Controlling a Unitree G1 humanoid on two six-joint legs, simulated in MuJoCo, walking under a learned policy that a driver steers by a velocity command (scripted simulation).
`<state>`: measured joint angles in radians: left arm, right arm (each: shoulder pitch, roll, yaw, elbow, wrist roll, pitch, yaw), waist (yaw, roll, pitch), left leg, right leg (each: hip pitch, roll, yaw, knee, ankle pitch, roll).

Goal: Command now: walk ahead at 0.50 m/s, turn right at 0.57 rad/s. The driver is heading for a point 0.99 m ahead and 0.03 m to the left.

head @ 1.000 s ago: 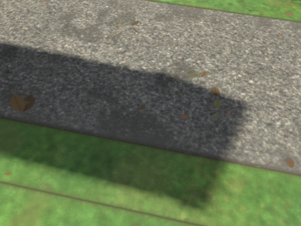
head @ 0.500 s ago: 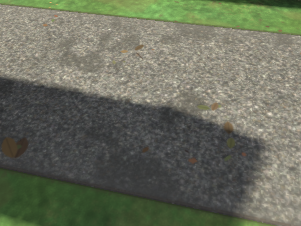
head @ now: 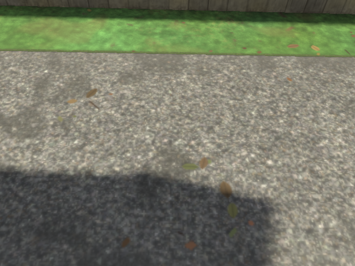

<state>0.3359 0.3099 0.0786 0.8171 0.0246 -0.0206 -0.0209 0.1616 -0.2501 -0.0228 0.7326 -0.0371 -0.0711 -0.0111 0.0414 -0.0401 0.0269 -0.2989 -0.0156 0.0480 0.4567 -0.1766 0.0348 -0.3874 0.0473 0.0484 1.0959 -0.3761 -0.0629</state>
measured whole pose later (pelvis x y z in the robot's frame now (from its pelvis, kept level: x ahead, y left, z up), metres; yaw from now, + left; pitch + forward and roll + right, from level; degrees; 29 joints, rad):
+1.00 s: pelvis +0.50 -0.03 -0.02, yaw +10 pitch +0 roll +0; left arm 0.34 0.23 0.03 0.90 0.02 -0.06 0.01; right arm 0.13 -0.26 -0.06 0.79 -0.02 -0.02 0.03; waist 0.02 0.00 0.06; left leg -0.41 -0.09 0.09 0.61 -0.22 0.15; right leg -0.21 -0.05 -0.10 1.16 -0.43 -0.01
